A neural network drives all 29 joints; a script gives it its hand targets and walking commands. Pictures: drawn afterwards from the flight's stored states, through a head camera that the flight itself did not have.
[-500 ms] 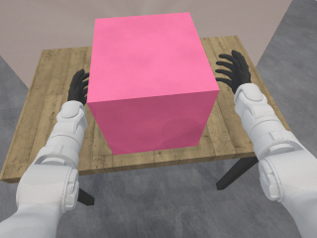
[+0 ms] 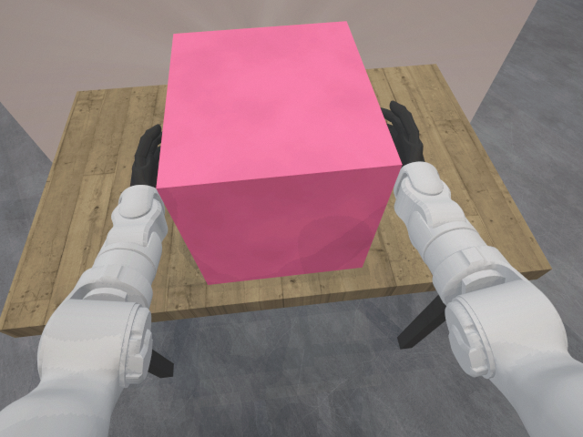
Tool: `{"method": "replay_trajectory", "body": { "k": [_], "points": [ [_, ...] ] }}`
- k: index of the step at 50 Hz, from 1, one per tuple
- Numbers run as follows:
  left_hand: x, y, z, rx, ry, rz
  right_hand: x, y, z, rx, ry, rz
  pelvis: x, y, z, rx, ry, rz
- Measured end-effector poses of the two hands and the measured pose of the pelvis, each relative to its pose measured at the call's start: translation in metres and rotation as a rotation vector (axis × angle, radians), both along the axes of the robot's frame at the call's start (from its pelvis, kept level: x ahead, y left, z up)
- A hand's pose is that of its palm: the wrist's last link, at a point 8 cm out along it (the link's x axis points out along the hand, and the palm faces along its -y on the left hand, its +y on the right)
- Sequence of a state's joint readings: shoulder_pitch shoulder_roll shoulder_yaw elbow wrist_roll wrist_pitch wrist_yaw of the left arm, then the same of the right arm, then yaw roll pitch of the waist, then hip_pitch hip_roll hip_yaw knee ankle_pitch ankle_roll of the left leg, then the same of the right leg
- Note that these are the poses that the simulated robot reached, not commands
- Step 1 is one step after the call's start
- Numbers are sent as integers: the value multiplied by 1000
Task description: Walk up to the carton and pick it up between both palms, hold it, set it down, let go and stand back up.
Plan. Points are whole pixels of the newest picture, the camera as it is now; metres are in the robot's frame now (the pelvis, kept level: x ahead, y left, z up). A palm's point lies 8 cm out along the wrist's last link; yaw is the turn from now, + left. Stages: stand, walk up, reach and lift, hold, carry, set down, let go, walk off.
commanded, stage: reach and lift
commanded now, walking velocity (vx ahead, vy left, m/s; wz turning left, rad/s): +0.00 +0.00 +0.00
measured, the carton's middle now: (274, 158) +0.52 +0.04 +0.05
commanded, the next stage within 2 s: none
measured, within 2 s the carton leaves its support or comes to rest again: leaves its support in 1.38 s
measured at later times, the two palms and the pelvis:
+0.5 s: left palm (150, 185) +0.45 +0.21 +0.07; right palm (404, 160) +0.46 -0.14 +0.09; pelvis +0.00 +0.00 +0.00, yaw +0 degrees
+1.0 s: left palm (149, 189) +0.45 +0.21 +0.07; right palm (401, 165) +0.46 -0.14 +0.09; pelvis +0.00 +0.01 +0.00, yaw +0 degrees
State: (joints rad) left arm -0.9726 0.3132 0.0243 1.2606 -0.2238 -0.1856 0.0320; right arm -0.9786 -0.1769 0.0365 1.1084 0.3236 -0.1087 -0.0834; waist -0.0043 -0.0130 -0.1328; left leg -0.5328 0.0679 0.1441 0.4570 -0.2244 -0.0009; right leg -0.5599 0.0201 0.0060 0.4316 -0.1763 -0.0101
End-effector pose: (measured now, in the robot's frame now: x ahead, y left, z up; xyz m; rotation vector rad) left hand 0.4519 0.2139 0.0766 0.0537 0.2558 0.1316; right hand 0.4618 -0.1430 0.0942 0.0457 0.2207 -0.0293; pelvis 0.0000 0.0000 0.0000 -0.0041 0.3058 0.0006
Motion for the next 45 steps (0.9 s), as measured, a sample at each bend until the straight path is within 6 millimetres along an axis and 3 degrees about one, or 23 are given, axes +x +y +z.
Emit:
{"method": "replay_trajectory", "body": {
  "k": [31,45],
  "points": [
    [-3,-3,-4,-19,-38,43,0,3,1,-91,-24,-7,0,0,0,0,0,0],
    [-5,-1,-5,-21,-61,27,-6,5,-1,-94,-45,-18,0,11,2,-14,0,1]
  ]
}}
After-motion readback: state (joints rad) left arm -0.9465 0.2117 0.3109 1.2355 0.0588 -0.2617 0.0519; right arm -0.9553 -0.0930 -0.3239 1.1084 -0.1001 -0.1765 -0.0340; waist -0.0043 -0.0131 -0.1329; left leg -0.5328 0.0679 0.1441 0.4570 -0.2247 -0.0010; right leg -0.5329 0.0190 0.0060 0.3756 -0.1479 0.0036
